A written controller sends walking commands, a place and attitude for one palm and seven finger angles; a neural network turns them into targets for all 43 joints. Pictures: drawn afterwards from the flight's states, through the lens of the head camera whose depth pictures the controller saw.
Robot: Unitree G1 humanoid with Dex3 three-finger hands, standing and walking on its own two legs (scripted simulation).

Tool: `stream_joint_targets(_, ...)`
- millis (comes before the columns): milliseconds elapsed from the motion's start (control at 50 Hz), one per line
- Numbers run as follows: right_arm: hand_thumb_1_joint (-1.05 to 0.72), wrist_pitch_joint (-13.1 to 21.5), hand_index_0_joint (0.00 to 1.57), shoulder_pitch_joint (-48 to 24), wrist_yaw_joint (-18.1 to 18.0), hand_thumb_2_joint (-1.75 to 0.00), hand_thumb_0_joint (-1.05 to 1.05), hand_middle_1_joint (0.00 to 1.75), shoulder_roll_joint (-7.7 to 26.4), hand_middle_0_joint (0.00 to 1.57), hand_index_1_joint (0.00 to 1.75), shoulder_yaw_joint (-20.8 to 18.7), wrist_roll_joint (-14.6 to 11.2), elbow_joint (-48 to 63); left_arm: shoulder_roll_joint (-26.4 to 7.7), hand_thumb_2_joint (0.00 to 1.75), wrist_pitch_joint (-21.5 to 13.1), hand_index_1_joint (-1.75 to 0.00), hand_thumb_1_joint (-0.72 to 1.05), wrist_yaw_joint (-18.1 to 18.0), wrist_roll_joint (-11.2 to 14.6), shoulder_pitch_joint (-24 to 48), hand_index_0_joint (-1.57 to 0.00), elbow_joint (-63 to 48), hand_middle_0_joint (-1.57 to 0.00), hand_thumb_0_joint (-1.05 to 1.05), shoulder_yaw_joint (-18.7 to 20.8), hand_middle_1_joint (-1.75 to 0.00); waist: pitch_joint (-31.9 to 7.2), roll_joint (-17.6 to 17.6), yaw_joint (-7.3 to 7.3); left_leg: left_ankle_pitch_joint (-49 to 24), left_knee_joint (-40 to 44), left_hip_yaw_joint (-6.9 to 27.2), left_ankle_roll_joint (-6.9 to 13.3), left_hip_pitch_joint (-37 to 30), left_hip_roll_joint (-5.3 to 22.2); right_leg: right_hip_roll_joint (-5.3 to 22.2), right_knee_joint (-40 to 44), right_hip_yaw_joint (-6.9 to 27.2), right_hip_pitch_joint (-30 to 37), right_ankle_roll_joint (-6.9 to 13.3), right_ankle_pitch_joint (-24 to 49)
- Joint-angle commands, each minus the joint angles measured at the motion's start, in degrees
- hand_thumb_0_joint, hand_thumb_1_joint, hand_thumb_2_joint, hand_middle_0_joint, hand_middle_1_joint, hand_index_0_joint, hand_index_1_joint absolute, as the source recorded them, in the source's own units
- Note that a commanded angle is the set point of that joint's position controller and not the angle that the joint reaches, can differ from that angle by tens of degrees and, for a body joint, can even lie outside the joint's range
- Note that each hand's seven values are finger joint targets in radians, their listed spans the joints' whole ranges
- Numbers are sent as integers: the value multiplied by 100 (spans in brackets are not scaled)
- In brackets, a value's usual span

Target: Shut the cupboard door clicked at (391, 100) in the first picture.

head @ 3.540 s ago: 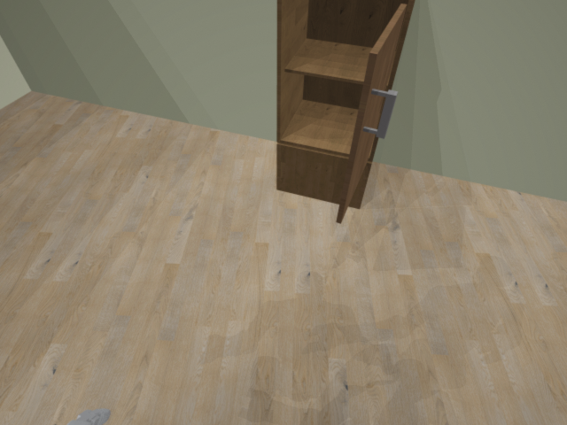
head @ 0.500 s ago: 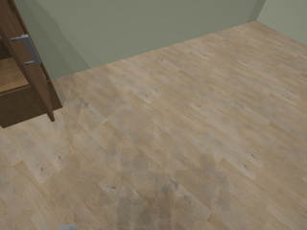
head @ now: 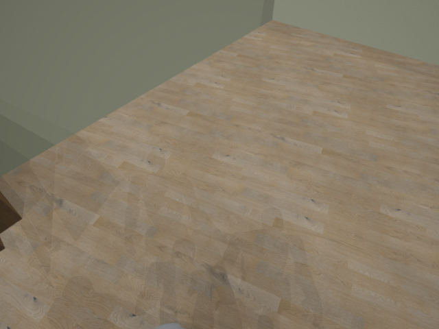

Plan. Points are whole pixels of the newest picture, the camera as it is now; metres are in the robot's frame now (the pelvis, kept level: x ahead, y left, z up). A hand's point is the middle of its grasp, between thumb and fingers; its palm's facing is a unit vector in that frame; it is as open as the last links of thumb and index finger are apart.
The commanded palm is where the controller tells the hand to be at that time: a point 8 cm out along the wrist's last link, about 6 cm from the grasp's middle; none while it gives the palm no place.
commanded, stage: walk around to get in front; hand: left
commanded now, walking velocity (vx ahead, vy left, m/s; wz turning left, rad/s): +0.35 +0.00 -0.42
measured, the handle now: out of the picture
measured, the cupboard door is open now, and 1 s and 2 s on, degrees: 84 84 84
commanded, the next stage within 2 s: none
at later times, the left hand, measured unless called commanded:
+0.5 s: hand (123, 282) +0.25 +0.25 -0.18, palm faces -0.15 -0.97 -0.18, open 7.3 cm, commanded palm none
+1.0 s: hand (213, 189) +0.52 +0.05 -0.16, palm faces -0.33 -0.93 -0.16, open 7.3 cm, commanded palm none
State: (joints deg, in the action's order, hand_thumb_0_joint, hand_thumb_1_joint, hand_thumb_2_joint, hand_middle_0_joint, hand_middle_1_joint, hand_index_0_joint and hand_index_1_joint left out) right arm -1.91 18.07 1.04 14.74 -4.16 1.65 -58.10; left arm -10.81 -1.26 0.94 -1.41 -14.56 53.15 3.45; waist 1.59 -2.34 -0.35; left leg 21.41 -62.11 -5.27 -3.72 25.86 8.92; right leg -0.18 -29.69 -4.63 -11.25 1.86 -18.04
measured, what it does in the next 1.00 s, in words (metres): walks ahead, turning right: left foot, then right foot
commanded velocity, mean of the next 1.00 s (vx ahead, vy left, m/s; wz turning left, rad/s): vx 0.37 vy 0.00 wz -0.23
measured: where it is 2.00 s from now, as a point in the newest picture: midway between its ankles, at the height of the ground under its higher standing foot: (266, 225)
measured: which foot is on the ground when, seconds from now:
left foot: up 0.00-0.28, down 0.30-0.90, up 0.92-1.00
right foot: down 0.00-0.30, up 0.32-0.88, down 0.90-1.00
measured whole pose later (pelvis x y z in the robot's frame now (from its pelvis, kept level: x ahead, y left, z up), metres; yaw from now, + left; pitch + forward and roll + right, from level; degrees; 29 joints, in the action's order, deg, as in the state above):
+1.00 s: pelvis +0.36 -0.06 -0.01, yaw -21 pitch -1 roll +0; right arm 1.0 26.6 0.5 5.6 -2.7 0.8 -67.8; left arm -7.4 -4.1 0.1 -0.8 -7.7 58.0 4.0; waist 3.3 -0.4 -2.8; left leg 23.7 -66.5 -6.6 -0.9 18.8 8.3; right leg 1.7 -33.2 -9.6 -18.5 3.6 -14.5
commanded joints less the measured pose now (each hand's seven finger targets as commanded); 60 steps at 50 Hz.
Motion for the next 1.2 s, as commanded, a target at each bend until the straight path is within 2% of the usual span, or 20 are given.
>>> stream_joint_targets(0, -90, 321, 20, -659, 14, -90, 0, 30, 268, 20, 30, -48, 21, 778, -993, 90, -218, -30, 90, -81, 15, -463, -20, -13, -20, 0, 177, -30, 275, 869, 82, -645, 286, 93, -120, 1228, 31, 1331, 1784, 1557, 567, 747, 1091)
stream_joint_targets(120, -90, 395, 20, -1253, 69, -90, 0, 30, 160, 20, 30, -11, -23, 1054, -1017, 90, -278, -30, 90, -133, -2, -661, -20, 242, -20, 0, 161, -30, 418, 877, 171, -1032, 1361, 124, -59, 1148, -63, 1319, 1769, 1639, 639, 809, 1231)
stream_joint_targets(200, -90, 494, 20, -1313, 58, -90, 0, 30, 130, 20, 30, 7, -58, 1077, -1073, 90, -236, -30, 90, -144, -18, -611, -20, 346, -20, 0, 199, -30, 430, 889, 152, -893, 2318, 8, 119, -7, -326, 1287, 1468, 1703, 310, 705, 1475)
stream_joint_targets(240, -90, 566, 20, -418, -40, -90, 0, 30, 310, 20, 30, -48, -34, 785, -1036, 90, -229, -30, 90, -141, -1, -451, -20, 361, -20, 0, 222, -30, 96, 579, -285, -1122, 3099, -61, 191, -1497, -538, 949, 404, 1490, -91, 509, 2016)
stream_joint_targets(260, -90, 604, 20, 511, -134, -90, 0, 30, 681, 20, 30, -131, 2, 491, -848, 90, -219, -30, 90, -110, 38, -465, -20, 336, -20, 0, 213, -30, -427, 25, -641, -936, 3408, 268, 273, -2761, -220, 542, -870, 1230, -587, 327, 1811)
stream_joint_targets(280, -90, 633, 20, 1269, -189, -90, 0, 30, 1392, 20, 30, -280, 94, 311, -464, 90, -163, -30, 90, -43, 112, -838, -20, 273, -20, 0, 202, -30, -1147, -1771, -734, -232, 4079, 2451, 696, -3758, 1496, -295, -2868, 392, -1642, 4, -627)
stream_joint_targets(300, -90, 553, 20, 1252, -188, -90, 0, 30, 1406, 20, 30, -210, 32, 329, -483, 90, -185, -30, 90, -33, 77, -821, -20, 172, -20, 0, 172, -30, -1081, -1802, -606, 840, 4887, 3483, 981, -3428, 2038, -317, -3966, 670, -2208, 49, -1507)
stream_joint_targets(320, -90, 552, 20, 712, -211, -90, 0, 30, 1096, 20, 30, -159, -3, 392, -537, 90, -162, -30, 90, -33, 34, -588, -20, 203, -20, 0, 185, -30, -777, -1405, -517, 1805, 5184, 3299, 964, -2753, 2022, 4, -4568, 785, -2423, 92, -1099)
stream_joint_targets(360, -90, 597, 20, 20, -223, -90, 0, 30, 431, 20, 30, -11, 7, 508, -435, 90, -104, -30, 90, 77, -39, -230, -20, 247, -20, 0, 195, -30, 271, -678, -219, 1388, 5346, 2223, 806, -1462, 1520, 466, -4602, 704, -2491, 21, -143)
stream_joint_targets(420, -90, 689, 20, -130, -246, -90, 0, 30, 92, 20, 30, 64, -31, 378, -141, 90, 103, -30, 90, 84, -59, -679, -20, 447, -20, 0, 171, -30, 269, -563, 159, 236, 5336, 792, 595, -938, 1014, 504, -4325, 621, -2068, -99, 480)
stream_joint_targets(580, -90, 766, 20, 525, -248, -90, 0, 30, 44, 20, 30, 1, -51, -62, -112, 90, 188, -30, 90, 98, -75, 48, -20, 188, -20, 0, 205, -30, 428, -86, 62, -491, 5572, 182, 1019, -1881, 1096, 783, -3385, 538, -3114, -304, 1239)
stream_joint_targets(760, -90, 648, 20, 1467, -205, -90, 0, 30, 28, 20, 30, 59, 57, -621, 41, 90, 17, -30, 90, 106, -56, 1412, -20, -68, -20, 0, 47, -30, 639, -425, -422, -1952, 5068, -424, 1085, -2553, 1160, 568, -867, -202, -2307, -102, 576)
stream_joint_targets(800, -90, 619, 20, 1352, -206, -90, 0, 30, 95, 20, 30, 45, 55, -648, -2, 90, -53, -30, 90, 91, -50, 1106, -20, 28, -20, 0, 54, -30, 374, -478, -231, -2599, 4562, -590, 993, -2631, 1132, 351, -417, -395, -1618, 17, 410)
stream_joint_targets(840, -90, 604, 20, 1199, -179, -90, 0, 30, 76, 20, 30, 38, -8, -650, -303, 90, -155, -30, 90, 39, -74, -249, -20, 518, -20, 0, 139, -30, -380, -97, 404, -3429, 2823, -1052, 686, -2079, 742, 65, 230, -550, 446, 209, 791)
stream_joint_targets(860, -90, 628, 20, 1194, -112, -90, 0, 30, -137, 20, 30, 71, -79, -566, -785, 90, -226, -30, 90, -31, -90, -1092, -20, 798, -20, 0, 277, -30, -973, 745, 755, -2268, 1392, -1232, 452, -609, 437, 1086, 377, 617, 2112, 544, 391)
stream_joint_targets(880, -90, 645, 20, 1055, -113, -90, 0, 30, -426, 20, 30, 161, -126, -287, -1423, 90, -255, -30, 90, -102, -5, -1801, -20, 955, -20, 0, 415, -30, -1386, 1793, 837, 1100, -346, -939, 209, 1050, -406, 2514, 960, 3017, 3193, 1180, 861)
stream_joint_targets(900, -90, 606, 20, 642, -114, -90, 0, 30, -194, 20, 30, 94, -141, -218, -1520, 90, -236, -30, 90, -130, 89, -1624, -20, 945, -20, 0, 425, -30, -1302, 1349, 842, 1057, -1196, -126, 331, 1283, -214, 2714, 1393, 3215, 2620, 1287, 376)
stream_joint_targets(960, -90, 531, 20, 150, -119, -90, 0, 30, -432, 20, 30, 43, -37, -187, -533, 90, -276, -30, 90, -192, 40, -459, -20, 684, -20, 0, 162, -30, 40, 290, 283, -234, -1009, 299, 337, 1152, 264, 2110, 1803, 1813, 507, 868, 308)
stream_joint_targets(1020, -90, 369, 20, 633, -98, -90, 0, 30, -634, 20, 30, 42, 20, -302, -149, 90, -381, -30, 90, -213, -31, -327, -20, 631, -20, 0, 92, -30, 126, 729, -87, -546, -293, 149, 195, 747, 235, 1711, 1899, 762, -51, 708, 1183)
stream_joint_targets(1180, -90, 403, 20, -773, 118, -90, 0, 30, -406, 20, 30, 47, -5, 345, -516, 90, -432, -30, 90, -166, -1, -564, -20, 773, -20, 0, 34, -30, 578, 914, 79, -1307, 1820, -108, 191, 666, 46, 1538, 2013, 393, 160, 651, 1200)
